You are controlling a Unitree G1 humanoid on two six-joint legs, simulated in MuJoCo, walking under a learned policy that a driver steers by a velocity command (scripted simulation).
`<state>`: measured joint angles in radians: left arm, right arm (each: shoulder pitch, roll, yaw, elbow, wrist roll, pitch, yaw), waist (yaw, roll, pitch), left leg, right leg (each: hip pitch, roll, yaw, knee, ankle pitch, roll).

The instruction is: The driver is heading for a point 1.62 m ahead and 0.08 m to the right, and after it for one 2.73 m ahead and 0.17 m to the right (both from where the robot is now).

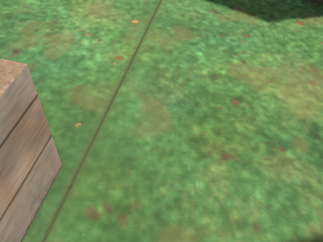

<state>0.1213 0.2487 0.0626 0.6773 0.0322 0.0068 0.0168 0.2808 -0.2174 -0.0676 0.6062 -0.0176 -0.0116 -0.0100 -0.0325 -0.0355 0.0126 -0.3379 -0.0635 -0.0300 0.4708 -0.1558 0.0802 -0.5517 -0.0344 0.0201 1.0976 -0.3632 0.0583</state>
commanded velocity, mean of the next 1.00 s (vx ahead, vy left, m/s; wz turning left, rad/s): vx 0.00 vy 0.00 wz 0.03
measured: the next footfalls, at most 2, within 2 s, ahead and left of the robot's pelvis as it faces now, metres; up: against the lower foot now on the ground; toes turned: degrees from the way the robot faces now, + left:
right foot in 0.26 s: +0.10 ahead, -0.13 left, +0.00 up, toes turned +11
left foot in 0.56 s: +0.02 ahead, +0.07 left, +0.00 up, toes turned +8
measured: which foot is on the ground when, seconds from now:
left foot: down 0.00-0.26, up 0.28-0.54, down 0.56-0.84, up 0.86-1.00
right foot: up 0.00-0.24, down 0.26-0.58, up 0.60-0.82, down 0.84-1.00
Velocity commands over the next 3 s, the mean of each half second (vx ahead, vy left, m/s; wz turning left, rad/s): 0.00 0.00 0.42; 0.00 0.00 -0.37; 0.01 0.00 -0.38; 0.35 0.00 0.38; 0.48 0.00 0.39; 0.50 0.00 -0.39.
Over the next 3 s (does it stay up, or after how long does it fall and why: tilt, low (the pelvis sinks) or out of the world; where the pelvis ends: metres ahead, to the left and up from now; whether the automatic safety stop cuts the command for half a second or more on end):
stays up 0.80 0.03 -0.02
